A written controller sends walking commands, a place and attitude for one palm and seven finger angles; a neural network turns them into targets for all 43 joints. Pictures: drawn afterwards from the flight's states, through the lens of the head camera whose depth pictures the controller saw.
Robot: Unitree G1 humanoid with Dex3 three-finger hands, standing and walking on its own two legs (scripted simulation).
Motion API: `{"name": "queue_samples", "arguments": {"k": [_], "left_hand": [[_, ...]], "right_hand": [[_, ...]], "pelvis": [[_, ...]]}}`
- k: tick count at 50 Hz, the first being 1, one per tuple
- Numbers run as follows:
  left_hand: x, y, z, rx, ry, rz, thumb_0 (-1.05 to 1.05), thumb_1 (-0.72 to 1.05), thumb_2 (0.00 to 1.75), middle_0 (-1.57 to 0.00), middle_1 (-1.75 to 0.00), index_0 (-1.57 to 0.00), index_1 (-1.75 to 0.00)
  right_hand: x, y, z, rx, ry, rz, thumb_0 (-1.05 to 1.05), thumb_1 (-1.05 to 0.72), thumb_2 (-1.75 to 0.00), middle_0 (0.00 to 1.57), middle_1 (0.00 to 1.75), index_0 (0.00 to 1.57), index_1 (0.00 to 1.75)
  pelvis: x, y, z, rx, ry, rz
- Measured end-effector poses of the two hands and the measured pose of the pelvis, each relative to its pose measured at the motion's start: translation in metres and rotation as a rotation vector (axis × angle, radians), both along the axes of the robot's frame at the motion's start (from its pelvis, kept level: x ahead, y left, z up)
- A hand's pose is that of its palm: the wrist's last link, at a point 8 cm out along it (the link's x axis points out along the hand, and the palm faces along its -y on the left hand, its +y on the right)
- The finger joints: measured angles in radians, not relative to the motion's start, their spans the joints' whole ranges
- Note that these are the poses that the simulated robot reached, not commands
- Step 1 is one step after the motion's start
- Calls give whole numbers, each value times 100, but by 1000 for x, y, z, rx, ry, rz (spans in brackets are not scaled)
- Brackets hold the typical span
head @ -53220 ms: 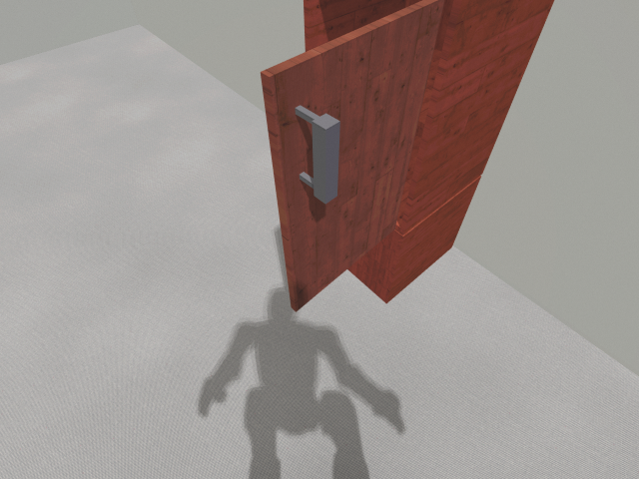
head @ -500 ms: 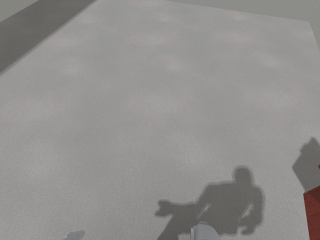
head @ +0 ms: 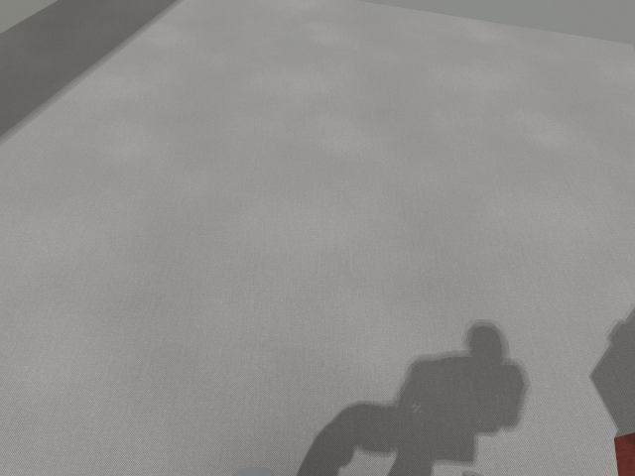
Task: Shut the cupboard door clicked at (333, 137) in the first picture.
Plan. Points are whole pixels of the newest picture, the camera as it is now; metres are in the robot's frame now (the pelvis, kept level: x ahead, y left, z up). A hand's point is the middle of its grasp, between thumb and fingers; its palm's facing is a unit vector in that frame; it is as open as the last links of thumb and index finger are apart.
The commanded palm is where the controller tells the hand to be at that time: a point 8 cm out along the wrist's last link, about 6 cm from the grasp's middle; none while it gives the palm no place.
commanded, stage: turn to face it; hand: left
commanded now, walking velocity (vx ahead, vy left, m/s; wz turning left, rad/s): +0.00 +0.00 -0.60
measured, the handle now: out of the picture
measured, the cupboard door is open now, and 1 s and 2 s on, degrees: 25 25 25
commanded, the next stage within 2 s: none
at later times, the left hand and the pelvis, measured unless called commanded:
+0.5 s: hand (225, 426) +0.19 +0.16 -0.16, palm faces -0.25 -0.92 -0.30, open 7.4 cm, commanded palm none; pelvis +0.03 -0.02 -0.02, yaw -17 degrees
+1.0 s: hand (250, 381) +0.26 +0.14 -0.16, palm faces -0.52 -0.83 -0.19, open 7.4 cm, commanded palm none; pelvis +0.06 +0.01 +0.00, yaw -35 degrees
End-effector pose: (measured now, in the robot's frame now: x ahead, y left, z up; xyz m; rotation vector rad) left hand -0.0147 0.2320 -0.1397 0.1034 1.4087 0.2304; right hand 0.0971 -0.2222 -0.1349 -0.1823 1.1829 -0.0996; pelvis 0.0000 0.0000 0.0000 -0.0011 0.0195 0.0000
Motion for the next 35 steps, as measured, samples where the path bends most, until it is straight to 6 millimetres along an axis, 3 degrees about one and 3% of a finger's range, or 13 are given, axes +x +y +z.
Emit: {"name": "queue_samples", "arguments": {"k": [4, 9, 16, 22, 28, 35], "left_hand": [[10, 11, -15, -31, 40, -12, 0, 92, 90, -21, -30, -21, -30], [57, 21, -10, -35, -15, -81, 0, 91, 90, -20, -30, -20, -30], [140, 17, 5, 3, -136, -231, 0, 91, 90, -20, -30, -20, -30], [202, -11, 8, 62, -247, -382, 0, 91, 90, -20, -30, -20, -30], [217, -33, 15, 65, -231, -461, 0, 90, 90, -20, -30, -20, -30], [229, -43, 3, -3, -182, -537, 0, 90, 90, -21, -30, -21, -30]], "right_hand": [[15, 14, 3, -18, -59, -19, 1, -91, -90, 20, 30, 20, 30], [3, 12, 12, -42, -41, -65, 0, -90, -90, 20, 30, 20, 30], [-33, -24, 11, -75, 5, -207, 0, -91, -90, 20, 30, 20, 30], [-75, -64, -18, -65, 58, -341, 1, -90, -90, 20, 30, 20, 30], [-89, -77, -11, -73, 91, -409, 1, -91, -90, 20, 30, 20, 30], [-78, -62, 7, -86, 30, -463, 1, -91, -90, 20, 30, 20, 30]], "pelvis": [[11, 12, -7, -16, -12, -47], [18, 14, 0, -28, -21, -99], [26, 5, 1, -35, -23, -194], [34, -19, -19, -12, -22, -277], [36, -21, -10, -7, -11, -340], [47, -11, -5, 0, 1, -422]]}}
